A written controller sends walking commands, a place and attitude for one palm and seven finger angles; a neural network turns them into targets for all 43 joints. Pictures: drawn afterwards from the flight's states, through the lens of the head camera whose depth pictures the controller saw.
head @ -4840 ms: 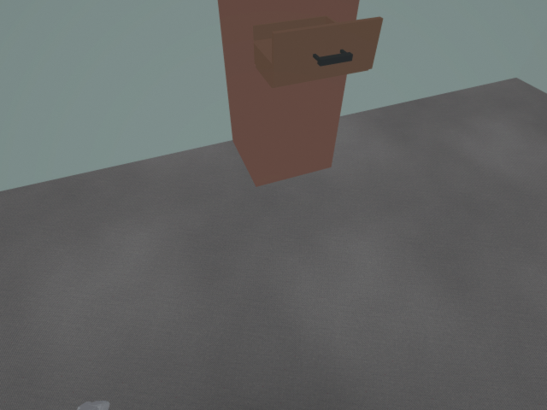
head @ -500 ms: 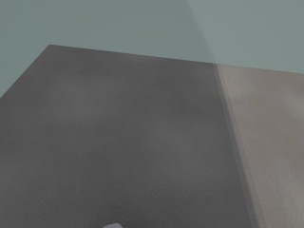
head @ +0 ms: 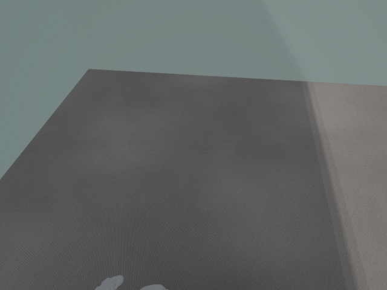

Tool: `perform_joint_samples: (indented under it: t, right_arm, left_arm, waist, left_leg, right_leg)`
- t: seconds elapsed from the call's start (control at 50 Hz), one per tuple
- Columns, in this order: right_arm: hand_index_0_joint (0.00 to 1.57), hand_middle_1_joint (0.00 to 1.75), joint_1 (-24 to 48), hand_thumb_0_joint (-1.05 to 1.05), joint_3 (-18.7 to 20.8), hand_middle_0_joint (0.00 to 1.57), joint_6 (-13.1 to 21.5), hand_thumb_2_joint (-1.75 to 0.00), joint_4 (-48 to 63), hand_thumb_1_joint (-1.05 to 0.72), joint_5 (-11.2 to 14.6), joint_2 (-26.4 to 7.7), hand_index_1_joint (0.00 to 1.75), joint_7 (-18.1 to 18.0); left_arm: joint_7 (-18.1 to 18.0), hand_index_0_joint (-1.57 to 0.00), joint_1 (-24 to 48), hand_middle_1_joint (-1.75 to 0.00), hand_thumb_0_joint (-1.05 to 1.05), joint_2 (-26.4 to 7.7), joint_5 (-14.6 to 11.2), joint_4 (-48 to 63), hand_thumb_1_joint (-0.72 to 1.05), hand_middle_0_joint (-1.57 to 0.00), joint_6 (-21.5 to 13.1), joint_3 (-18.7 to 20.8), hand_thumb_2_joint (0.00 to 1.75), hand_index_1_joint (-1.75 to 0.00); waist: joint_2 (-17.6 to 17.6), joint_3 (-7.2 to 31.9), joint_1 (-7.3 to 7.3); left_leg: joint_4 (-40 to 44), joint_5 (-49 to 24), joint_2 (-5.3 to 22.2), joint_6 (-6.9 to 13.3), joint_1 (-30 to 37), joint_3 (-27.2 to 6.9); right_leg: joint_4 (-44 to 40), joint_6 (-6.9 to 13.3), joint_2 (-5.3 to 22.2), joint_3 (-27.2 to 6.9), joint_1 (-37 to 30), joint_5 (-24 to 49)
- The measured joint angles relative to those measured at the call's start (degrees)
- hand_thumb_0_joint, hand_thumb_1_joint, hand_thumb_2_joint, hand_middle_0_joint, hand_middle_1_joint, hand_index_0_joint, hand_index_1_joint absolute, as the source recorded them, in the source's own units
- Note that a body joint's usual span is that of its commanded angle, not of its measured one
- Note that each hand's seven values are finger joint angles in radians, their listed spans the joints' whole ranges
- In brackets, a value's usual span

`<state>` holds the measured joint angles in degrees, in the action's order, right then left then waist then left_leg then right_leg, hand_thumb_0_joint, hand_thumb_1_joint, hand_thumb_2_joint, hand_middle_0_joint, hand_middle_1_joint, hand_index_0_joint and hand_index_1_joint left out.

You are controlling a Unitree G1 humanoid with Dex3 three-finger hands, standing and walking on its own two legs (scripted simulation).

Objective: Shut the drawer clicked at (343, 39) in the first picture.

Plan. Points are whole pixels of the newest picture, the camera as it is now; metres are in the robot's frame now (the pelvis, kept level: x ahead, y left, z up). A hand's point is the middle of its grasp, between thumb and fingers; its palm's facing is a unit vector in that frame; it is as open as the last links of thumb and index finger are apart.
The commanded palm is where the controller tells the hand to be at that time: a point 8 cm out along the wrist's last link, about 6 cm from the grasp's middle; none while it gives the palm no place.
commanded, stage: turn to face it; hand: left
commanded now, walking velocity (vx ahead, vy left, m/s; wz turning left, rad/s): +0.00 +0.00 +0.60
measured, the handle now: out of the picture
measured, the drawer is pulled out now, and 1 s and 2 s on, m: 0.20 0.20 0.20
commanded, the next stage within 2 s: none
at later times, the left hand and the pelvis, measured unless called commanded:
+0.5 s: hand out of the picture +0.03 +0.26 -0.16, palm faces +0.31 -0.91 -0.27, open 7.4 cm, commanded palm none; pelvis +0.02 +0.03 +0.00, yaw +16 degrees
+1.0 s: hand out of the picture -0.03 +0.16 -0.14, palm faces +0.57 -0.78 -0.26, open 7.4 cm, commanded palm none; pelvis +0.03 -0.04 +0.01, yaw +36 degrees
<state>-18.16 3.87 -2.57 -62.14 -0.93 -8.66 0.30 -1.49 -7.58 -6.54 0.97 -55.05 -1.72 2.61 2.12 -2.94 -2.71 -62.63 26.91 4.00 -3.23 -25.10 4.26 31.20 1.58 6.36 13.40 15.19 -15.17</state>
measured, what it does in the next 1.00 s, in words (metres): steps on the spot, turning left: left foot, then right foot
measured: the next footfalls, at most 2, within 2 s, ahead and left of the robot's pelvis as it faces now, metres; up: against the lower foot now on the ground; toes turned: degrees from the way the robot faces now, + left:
left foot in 0.24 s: +0.07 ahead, +0.15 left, +0.00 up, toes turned +18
right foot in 0.68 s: +0.11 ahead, -0.10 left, +0.00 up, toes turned +20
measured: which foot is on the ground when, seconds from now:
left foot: up 0.00-0.22, down 0.24-0.68, up 0.70-1.00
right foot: down 0.00-0.24, up 0.26-0.66, down 0.68-1.00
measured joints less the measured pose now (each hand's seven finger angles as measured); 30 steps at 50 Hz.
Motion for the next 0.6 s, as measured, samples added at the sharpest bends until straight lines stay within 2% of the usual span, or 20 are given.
perform_joint_samples:
  t: [0.04, 0.1, 0.2, 0.24, 0.26, 0.28, 0.32, 0.38, 0.46, 0.6]
  right_arm:
    - [0.20, 0.29, 1.78, 0.01, 0.42, 0.20, -0.28, -0.89, 1.50, -0.91, -0.12, -0.85, 0.30, 0.23]
    - [0.20, 0.29, 4.70, 0.01, 0.92, 0.20, -0.51, -0.89, 4.01, -0.91, -0.22, -2.31, 0.30, 0.57]
    - [0.20, 0.29, 9.19, 0.01, 1.15, 0.20, -0.15, -0.89, 8.11, -0.91, -0.17, -4.65, 0.30, 1.04]
    - [0.20, 0.29, 10.22, 0.01, 1.10, 0.20, 0.35, -0.89, 9.82, -0.91, -0.26, -5.70, 0.30, 1.27]
    - [0.20, 0.29, 10.76, 0.01, 1.16, 0.20, 0.84, -0.89, 10.49, -0.91, -0.41, -5.90, 0.30, 1.28]
    - [0.20, 0.29, 11.24, 0.01, 1.02, 0.20, 1.26, -0.89, 11.17, -0.91, -0.42, -5.91, 0.30, 1.26]
    - [0.20, 0.29, 11.51, 0.01, 0.48, 0.20, 2.07, -0.89, 12.05, -0.91, -0.34, -5.95, 0.30, 0.92]
    - [0.20, 0.29, 11.01, 0.01, -0.08, 0.20, 2.12, -0.89, 12.33, -0.91, -0.32, -5.76, 0.30, 0.25]
    - [0.20, 0.29, 9.94, 0.01, -0.63, 0.20, 1.72, -0.89, 11.82, -0.91, -0.23, -5.19, 0.30, 0.20]
    - [0.21, 0.30, 8.41, 0.01, -0.57, 0.20, 0.61, -0.89, 10.87, -0.91, -0.44, -4.13, 0.30, 0.72]
  left_arm:
    - [-0.24, -0.21, -0.26, -0.30, -0.01, -0.49, 0.30, 0.59, 0.93, -0.20, 0.32, 0.20, 0.90, -0.30]
    - [-0.14, -0.21, -0.81, -0.30, -0.01, -1.63, 0.73, 0.87, 0.93, -0.20, 1.16, 0.29, 0.90, -0.30]
    - [0.36, -0.21, -2.18, -0.30, 0.00, -4.20, 0.97, 1.20, 0.92, -0.20, 2.34, 0.82, 0.90, -0.30]
    - [0.66, -0.21, -3.41, -0.30, 0.00, -5.34, 0.70, 1.48, 0.91, -0.20, 2.86, 1.17, 0.90, -0.30]
    - [0.87, -0.21, -3.86, -0.30, 0.00, -6.13, 0.45, 1.50, 0.91, -0.20, 3.32, 1.50, 0.90, -0.30]
    - [0.92, -0.20, -4.03, -0.30, 0.00, -6.99, 0.35, 1.50, 0.91, -0.20, 4.01, 1.74, 0.90, -0.30]
    - [0.75, -0.20, -4.03, -0.30, 0.01, -8.17, 0.38, 1.24, 0.91, -0.20, 5.29, 2.17, 0.90, -0.30]
    - [1.08, -0.20, -3.71, -0.30, 0.01, -9.06, 0.33, 1.23, 0.91, -0.20, 5.52, 2.62, 0.90, -0.30]
    - [1.32, -0.20, -3.75, -0.30, 0.01, -9.18, 0.11, 2.28, 0.91, -0.20, 5.12, 2.47, 0.90, -0.30]
    - [1.02, -0.20, -2.58, -0.30, 0.01, -7.86, -0.38, 4.01, 0.91, -0.20, 5.01, 1.73, 0.90, -0.30]
  waist:
    - [-0.40, 0.26, 0.34]
    - [-1.16, 0.29, 0.86]
    - [-2.68, -0.86, 2.32]
    - [-3.07, -1.01, 2.79]
    - [-3.84, -1.12, 2.78]
    - [-4.64, -1.51, 2.93]
    - [-4.95, -1.86, 3.05]
    - [-4.68, -1.99, 3.02]
    - [-3.77, -1.55, 3.08]
    - [-1.37, -1.28, 1.77]
  left_leg:
    - [0.09, -1.31, 0.43, -0.40, -1.48, 0.38]
    - [5.01, -2.38, 0.96, -0.59, -1.55, 1.33]
    - [17.47, -4.35, 0.95, 0.10, 1.91, 2.98]
    - [24.85, -9.53, 0.60, 0.75, 4.99, 3.70]
    - [24.99, -10.66, -0.10, 1.99, 4.71, 3.67]
    - [23.59, -10.05, -0.70, 3.46, 4.01, 3.54]
    - [23.04, -9.02, -1.13, 5.25, 3.59, 2.68]
    - [26.96, -11.03, -2.14, 5.33, 4.93, 0.98]
    - [32.31, -14.23, -3.50, 5.54, 6.80, -1.17]
    - [33.91, -16.13, -4.99, 4.16, 6.69, -5.67]
  right_leg:
    - [-0.98, -0.15, 0.60, 1.33, -1.01, 0.00]
    - [-1.02, -0.64, 1.64, 3.15, -1.82, -0.59]
    - [2.76, -2.02, 3.58, 6.03, -1.69, -3.27]
    - [6.43, -2.98, 4.59, 6.95, -0.84, -5.40]
    - [9.75, -3.80, 5.48, 6.02, 0.55, -6.80]
    - [14.66, -4.79, 5.35, 3.09, 2.64, -10.99]
    - [25.53, -5.86, 2.98, -3.15, 7.32, -15.36]
    - [34.29, -6.70, 0.76, -8.11, 11.78, -10.81]
    - [32.68, -7.46, -0.36, -10.86, 12.83, -7.25]
    - [18.73, -7.14, -2.70, -12.27, 8.08, -9.23]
